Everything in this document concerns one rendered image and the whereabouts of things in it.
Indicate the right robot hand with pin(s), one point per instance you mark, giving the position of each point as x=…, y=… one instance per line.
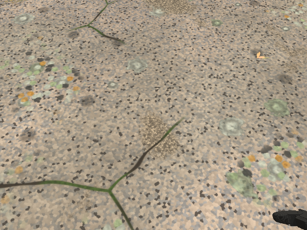
x=292, y=217

